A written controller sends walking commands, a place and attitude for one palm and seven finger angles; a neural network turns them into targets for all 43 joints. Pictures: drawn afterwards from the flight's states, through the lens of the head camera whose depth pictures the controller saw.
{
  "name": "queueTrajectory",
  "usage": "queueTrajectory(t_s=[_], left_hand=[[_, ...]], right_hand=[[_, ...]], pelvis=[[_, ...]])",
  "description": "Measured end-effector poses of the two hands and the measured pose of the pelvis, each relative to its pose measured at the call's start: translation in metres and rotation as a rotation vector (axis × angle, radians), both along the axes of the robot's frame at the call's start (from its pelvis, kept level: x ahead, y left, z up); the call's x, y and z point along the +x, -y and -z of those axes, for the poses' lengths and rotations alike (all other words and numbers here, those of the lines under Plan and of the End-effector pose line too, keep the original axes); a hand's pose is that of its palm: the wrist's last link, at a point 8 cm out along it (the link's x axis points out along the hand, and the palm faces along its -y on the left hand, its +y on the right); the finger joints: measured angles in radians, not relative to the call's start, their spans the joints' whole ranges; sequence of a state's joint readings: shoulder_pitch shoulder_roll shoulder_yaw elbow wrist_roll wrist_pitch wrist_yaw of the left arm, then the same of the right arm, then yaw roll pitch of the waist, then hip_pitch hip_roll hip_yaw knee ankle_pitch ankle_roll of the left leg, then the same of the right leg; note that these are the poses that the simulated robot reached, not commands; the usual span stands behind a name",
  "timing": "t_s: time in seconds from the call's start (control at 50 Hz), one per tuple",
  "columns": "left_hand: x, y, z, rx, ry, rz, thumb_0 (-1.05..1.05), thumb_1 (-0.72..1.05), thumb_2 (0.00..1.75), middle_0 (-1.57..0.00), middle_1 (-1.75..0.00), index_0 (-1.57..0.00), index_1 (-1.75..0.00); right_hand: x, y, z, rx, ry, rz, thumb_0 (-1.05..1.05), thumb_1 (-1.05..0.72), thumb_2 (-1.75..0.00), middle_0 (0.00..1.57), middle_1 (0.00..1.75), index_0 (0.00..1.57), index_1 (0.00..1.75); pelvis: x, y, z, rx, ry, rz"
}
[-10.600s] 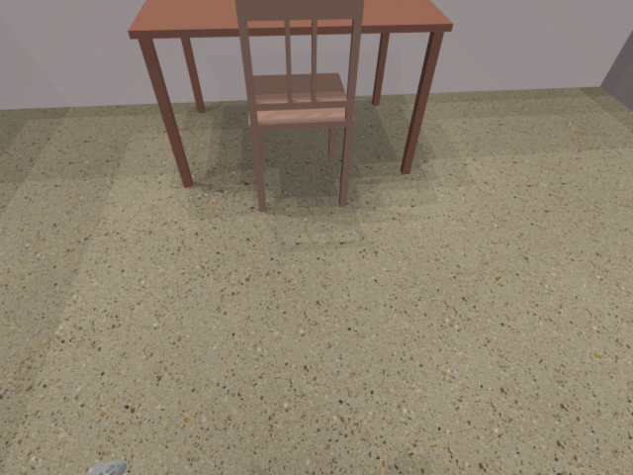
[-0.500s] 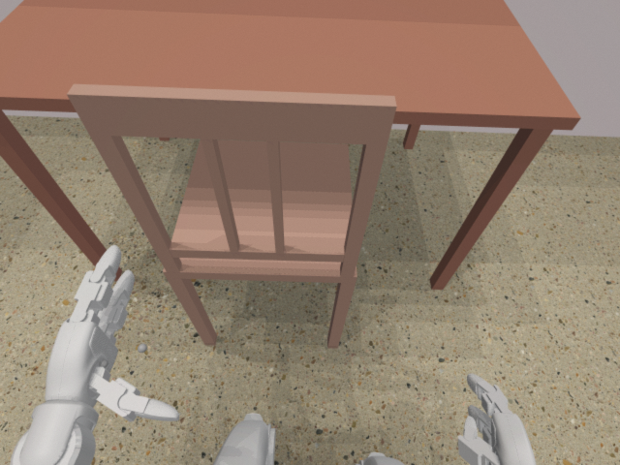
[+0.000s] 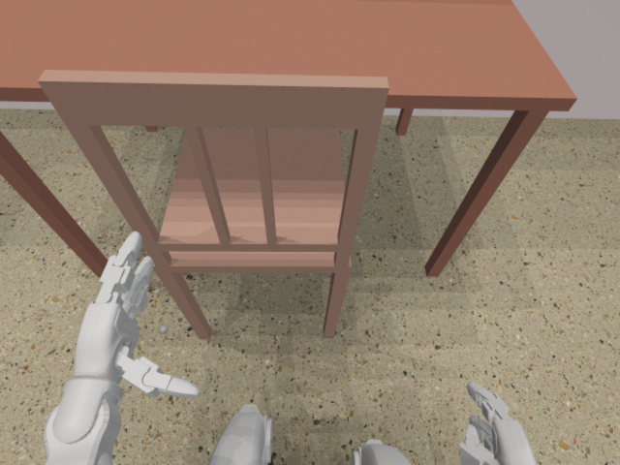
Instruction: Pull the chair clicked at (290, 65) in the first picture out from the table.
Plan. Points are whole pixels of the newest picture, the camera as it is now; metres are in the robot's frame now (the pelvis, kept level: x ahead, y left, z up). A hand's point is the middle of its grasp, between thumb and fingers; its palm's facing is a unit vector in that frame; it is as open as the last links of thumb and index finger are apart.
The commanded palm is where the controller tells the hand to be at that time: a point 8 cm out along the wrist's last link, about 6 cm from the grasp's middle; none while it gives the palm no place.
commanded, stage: aim the fingers beside a spindle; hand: left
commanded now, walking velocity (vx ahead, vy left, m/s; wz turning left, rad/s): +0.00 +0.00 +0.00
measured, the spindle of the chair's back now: (211, 192) +0.51 +0.18 +0.00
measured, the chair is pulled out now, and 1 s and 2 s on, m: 0.00 0.00 0.00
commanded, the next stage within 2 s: none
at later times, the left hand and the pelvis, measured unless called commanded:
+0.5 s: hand (189, 297) +0.32 +0.17 +0.02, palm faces +0.03 -1.00 -0.04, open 16.9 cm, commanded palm +0.30 +0.22 +0.02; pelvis -0.01 +0.00 -0.01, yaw -1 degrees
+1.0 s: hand (212, 279) +0.36 +0.15 -0.01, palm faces +0.02 -1.00 -0.04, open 16.9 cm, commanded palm +0.33 +0.20 +0.00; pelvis -0.01 +0.00 -0.02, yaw -1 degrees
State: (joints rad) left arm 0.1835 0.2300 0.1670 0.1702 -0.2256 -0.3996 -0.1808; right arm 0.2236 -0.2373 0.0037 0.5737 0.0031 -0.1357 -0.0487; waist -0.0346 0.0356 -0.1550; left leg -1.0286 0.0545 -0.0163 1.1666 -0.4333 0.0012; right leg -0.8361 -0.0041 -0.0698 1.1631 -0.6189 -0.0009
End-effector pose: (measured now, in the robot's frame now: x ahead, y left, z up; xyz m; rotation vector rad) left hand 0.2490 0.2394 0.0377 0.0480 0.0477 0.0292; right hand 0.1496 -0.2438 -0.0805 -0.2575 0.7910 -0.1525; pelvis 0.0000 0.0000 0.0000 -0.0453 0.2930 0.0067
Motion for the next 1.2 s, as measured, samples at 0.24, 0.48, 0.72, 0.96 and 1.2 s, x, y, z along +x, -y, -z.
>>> queueTrajectory(t_s=[0.24,0.48,0.72,0.96,1.2], left_hand=[[0.023,0.009,0.007,-0.009,0.036,0.019,-0.02,-0.50,0.30,-0.06,-0.08,-0.06,-0.08],[0.045,0.018,0.015,-0.005,0.045,0.000,-0.02,-0.50,0.30,-0.06,-0.08,-0.06,-0.08],[0.061,0.030,0.034,-0.017,0.020,0.016,-0.02,-0.50,0.30,-0.06,-0.08,-0.06,-0.08],[0.090,0.033,0.039,-0.005,0.032,0.006,-0.02,-0.50,0.30,-0.06,-0.08,-0.06,-0.08],[0.075,0.030,0.032,0.007,0.056,-0.015,-0.02,-0.50,0.30,-0.06,-0.08,-0.06,-0.08]], right_hand=[[-0.008,-0.001,0.010,-0.006,-0.037,0.002,0.01,-0.91,-0.90,0.21,0.30,0.20,0.30],[-0.020,-0.003,0.021,0.004,-0.098,0.016,0.01,-0.91,-0.90,0.21,0.30,0.20,0.30],[-0.027,0.001,0.033,0.000,-0.155,0.026,0.01,-0.91,-0.90,0.21,0.30,0.20,0.30],[-0.038,0.005,0.045,0.011,-0.219,0.049,0.01,-0.91,-0.90,0.21,0.30,0.20,0.30],[-0.039,0.007,0.045,0.018,-0.233,0.046,0.01,-0.91,-0.90,0.21,0.30,0.20,0.30]], pelvis=[[-0.005,-0.003,0.007,-0.007,-0.017,0.000],[-0.006,-0.005,0.012,-0.004,-0.036,0.010],[-0.008,-0.005,0.019,-0.005,-0.058,0.011],[-0.007,-0.002,0.026,-0.002,-0.086,0.020],[-0.005,0.000,0.023,0.001,-0.076,0.016]])
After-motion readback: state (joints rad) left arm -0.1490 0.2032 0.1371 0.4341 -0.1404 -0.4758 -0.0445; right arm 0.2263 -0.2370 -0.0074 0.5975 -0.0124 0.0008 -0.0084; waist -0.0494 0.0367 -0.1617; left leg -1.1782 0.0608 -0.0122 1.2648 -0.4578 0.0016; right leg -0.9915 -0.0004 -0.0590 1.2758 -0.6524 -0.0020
